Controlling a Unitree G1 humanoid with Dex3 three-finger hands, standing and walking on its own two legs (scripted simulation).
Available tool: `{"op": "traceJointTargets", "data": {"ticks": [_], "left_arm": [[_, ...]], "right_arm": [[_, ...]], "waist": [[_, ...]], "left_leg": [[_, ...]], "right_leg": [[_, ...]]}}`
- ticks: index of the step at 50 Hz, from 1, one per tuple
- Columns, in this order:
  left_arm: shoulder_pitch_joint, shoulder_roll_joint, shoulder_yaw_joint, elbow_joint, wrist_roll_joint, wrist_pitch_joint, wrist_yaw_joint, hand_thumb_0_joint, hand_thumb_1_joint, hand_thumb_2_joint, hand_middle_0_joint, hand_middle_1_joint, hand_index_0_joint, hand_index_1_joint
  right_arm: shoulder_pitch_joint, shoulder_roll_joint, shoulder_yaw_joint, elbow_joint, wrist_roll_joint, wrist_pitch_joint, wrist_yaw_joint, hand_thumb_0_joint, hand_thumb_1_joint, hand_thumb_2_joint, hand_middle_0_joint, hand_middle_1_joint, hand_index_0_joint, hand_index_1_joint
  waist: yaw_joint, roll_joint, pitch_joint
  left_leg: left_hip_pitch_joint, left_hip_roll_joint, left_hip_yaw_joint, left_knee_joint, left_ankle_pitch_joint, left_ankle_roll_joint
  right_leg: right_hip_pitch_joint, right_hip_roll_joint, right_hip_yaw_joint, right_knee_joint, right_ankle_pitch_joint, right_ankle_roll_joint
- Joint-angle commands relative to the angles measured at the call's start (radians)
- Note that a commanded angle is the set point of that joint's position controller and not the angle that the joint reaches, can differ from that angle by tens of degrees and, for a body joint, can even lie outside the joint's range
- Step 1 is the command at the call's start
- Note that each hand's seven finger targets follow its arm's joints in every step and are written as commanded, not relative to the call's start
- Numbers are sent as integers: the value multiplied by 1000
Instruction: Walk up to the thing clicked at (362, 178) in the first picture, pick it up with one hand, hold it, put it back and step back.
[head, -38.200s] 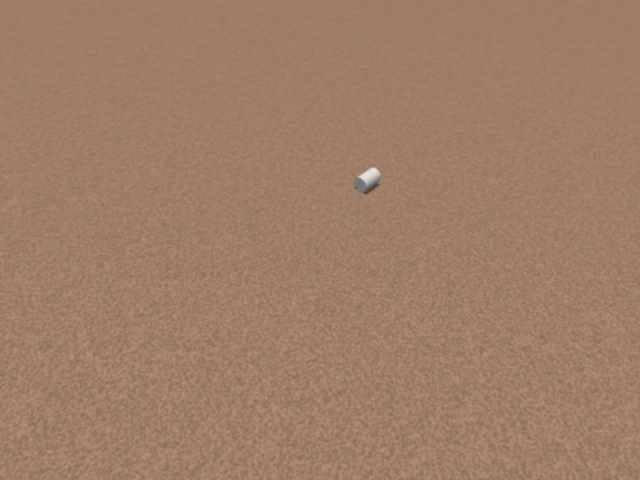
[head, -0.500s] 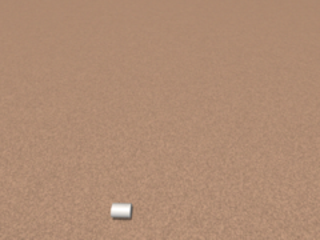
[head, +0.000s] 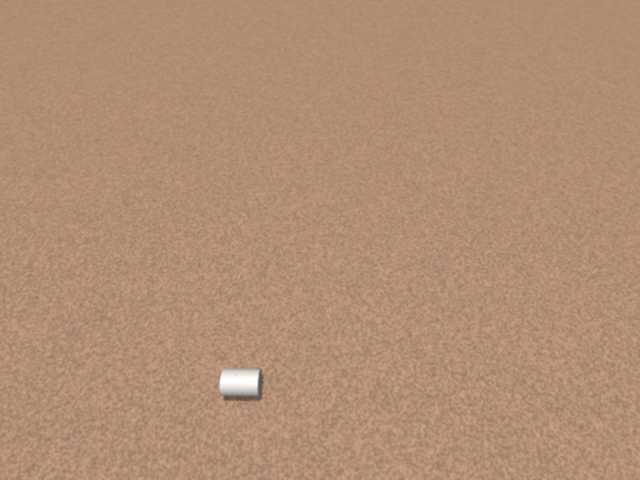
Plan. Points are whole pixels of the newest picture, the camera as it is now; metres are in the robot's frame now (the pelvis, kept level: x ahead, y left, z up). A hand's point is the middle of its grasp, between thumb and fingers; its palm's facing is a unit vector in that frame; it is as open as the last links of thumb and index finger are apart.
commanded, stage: step back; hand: left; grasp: from above
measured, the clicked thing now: (241, 382) +0.46 +0.24 -0.74
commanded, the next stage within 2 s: none
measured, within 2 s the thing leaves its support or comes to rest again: neither
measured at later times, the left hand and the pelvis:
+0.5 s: hand out of the picture +0.04 +0.32 -0.17, palm faces -0.09 -0.93 -0.36, open 7.4 cm; pelvis -0.09 +0.06 -0.01, yaw -4 degrees
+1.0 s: hand out of the picture -0.07 +0.31 -0.16, palm faces -0.03 -0.93 -0.37, open 7.4 cm; pelvis -0.22 +0.05 -0.02, yaw -1 degrees
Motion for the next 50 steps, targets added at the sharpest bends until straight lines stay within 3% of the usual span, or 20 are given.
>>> {"op": "traceJointTargets", "data": {"ticks": [1, 5, 7, 8, 9, 10, 14, 22, 29, 31, 32, 33, 34, 36, 39, 44, 47, 48, 49, 50], "left_arm": [[-89, 268, 60, -164, 24, -10, 23, 0, 900, 900, -200, -300, -200, -300], [-55, 259, 53, -199, 23, 13, 23, 0, 900, 900, -200, -300, -200, -300], [-61, 259, 52, -220, 5, 31, 14, 0, 900, 900, -200, -300, -200, -300], [-36, 221, 44, -231, -4, 38, 9, 0, 900, 900, -200, -300, -200, -300], [2, 176, 37, -238, -8, 41, 11, 0, 900, 900, -200, -300, -200, -300], [-28, 220, 47, -235, 8, 45, 27, 0, 900, 900, -200, -300, -200, -300], [18, 228, 55, -219, -1, 44, 27, 0, 900, 900, -200, -300, -200, -300], [9, 211, 68, -279, 10, 35, 16, 0, 900, 900, -200, -300, -200, -300], [158, 201, 81, -232, 23, 23, -1, 0, 900, 900, -200, -300, -200, -300], [197, 243, 92, -230, 36, 13, -1, 0, 900, 900, -200, -300, -200, -300], [151, 320, 109, -255, 27, 12, -5, 0, 900, 900, -200, -300, -200, -300], [81, 381, 117, -293, 33, 10, -6, 0, 900, 900, -200, -300, -200, -300], [27, 344, 111, -325, 33, 3, -2, 0, 900, 900, -200, -300, -200, -300], [-51, 275, 89, -340, 21, 4, 10, 0, 900, 900, -200, -300, -200, -300], [4, 246, 86, -352, 29, 7, 12, 0, 900, 900, -200, -300, -200, -300], [72, 257, 85, -364, 29, 19, 19, 0, 900, 900, -200, -300, -200, -300], [35, 265, 76, -380, 13, 38, 5, 0, 900, 900, -200, -300, -200, -300], [58, 231, 67, -385, 11, 42, 2, 0, 900, 900, -200, -300, -200, -300], [56, 200, 60, -399, 7, 39, 2, 0, 900, 900, -200, -300, -200, -300], [-39, 240, 85, -398, 22, 38, 17, 0, 900, 900, -200, -300, -200, -300]], "right_arm": [[87, -197, -55, -94, 2, 5, -9, 0, -900, -900, 200, 300, 200, 300], [103, -186, -57, -116, -11, -7, -11, 0, -900, -900, 200, 300, 200, 300], [136, -178, -64, -118, -29, -19, -14, 0, -900, -900, 200, 300, 200, 300], [113, -236, -82, -132, -50, -25, -17, 0, -900, -900, 200, 300, 200, 300], [75, -320, -97, -156, -54, -32, -16, 0, -900, -900, 200, 300, 200, 300], [80, -376, -106, -172, -35, -32, -13, 0, -900, -900, 200, 300, 200, 300], [6, -258, -77, -203, -32, -38, -35, 0, -900, -900, 200, 300, 200, 300], [113, -253, -86, -231, -19, -31, -44, 0, -900, -900, 200, 300, 200, 300], [12, -286, -85, -280, -15, -19, -28, 0, -900, -900, 200, 300, 200, 300], [-4, -254, -74, -280, -2, -15, -24, 0, -900, -900, 200, 300, 200, 300], [-36, -210, -68, -293, 4, -14, -23, 0, -900, -900, 200, 300, 200, 300], [-33, -213, -74, -281, -1, -6, -32, 0, -900, -900, 200, 300, 200, 300], [10, -232, -76, -264, -4, -1, -29, 0, -900, -900, 200, 300, 200, 300], [84, -227, -71, -230, 8, -4, -27, 0, -900, -900, 200, 300, 200, 300], [108, -223, -55, -230, 6, -16, -33, 0, -900, -900, 200, 300, 200, 300], [103, -203, -56, -260, -10, -23, -33, 0, -900, -900, 200, 300, 200, 300], [194, -197, -73, -219, -23, -34, -25, 0, -900, -900, 200, 300, 200, 300], [176, -244, -86, -228, -38, -38, -25, 0, -900, -900, 200, 300, 200, 300], [130, -354, -110, -251, -47, -38, -19, 0, -900, -900, 200, 300, 200, 300], [117, -404, -118, -269, -36, -38, -16, 0, -900, -900, 200, 300, 200, 300]], "waist": [[-27, -136, -175], [-5, -121, -213], [-34, -89, -190], [-15, 13, -185], [12, 204, -180], [-47, 213, -188], [15, 136, -182], [-60, 111, -189], [7, 133, -219], [27, 25, -221], [32, -168, -149], [43, -288, -107], [13, -216, -83], [-35, -119, -66], [8, -142, -126], [35, -181, -193], [-22, -118, -204], [-5, -23, -200], [-9, 211, -188], [-80, 248, -155]], "left_leg": [[-26, -9, -49, 298, -154, 23], [-26, 1, 23, -36, -36, 2], [72, 13, 48, -316, 270, 3], [124, 139, -119, -343, 459, 28], [205, 315, -336, -355, 668, 100], [125, 403, -383, -319, 772, 209], [227, 267, -169, -222, 837, 182], [340, 282, -164, -175, 786, 227], [73, 279, -163, -161, 478, 167], [-74, 199, -117, -75, 276, 79], [-197, 3, -23, 92, 10, 6], [-143, -75, 1, 370, -248, -20], [-129, -69, -89, 511, -238, -22], [-142, -97, -106, 546, -132, -20], [-187, -96, -62, 488, -130, -35], [-138, 2, -8, 60, -152, -20], [58, -8, 69, -304, 196, -6], [138, 103, -91, -304, 260, 29], [180, 331, -378, -332, 420, 142], [4, 455, -493, -355, 512, 283]], "right_leg": [[-21, -343, 243, -9, 514, -221], [87, -262, 190, 112, 463, -151], [30, -203, 155, 195, 362, -82], [-72, -109, 120, 279, 179, -26], [-252, 60, 89, 416, -333, 11], [-231, 90, 164, 588, -500, 32], [-331, 81, 213, 815, -332, 33], [-315, 42, 150, 575, -336, 78], [-8, -5, 29, 161, -146, 24], [80, -99, 172, 34, -9, -31], [6, -257, 402, -47, 29, -155], [-176, -431, 563, -131, 52, -288], [-214, -429, 547, -116, 113, -288], [-185, -282, 299, -43, 234, -198], [-17, -232, 226, 24, 317, -173], [163, -272, 238, 122, 457, -170], [56, -208, 182, 210, 310, -93], [-94, -147, 159, 255, 129, -38], [-297, 25, 52, 423, -211, 16], [-248, 57, 126, 637, -475, 42]]}}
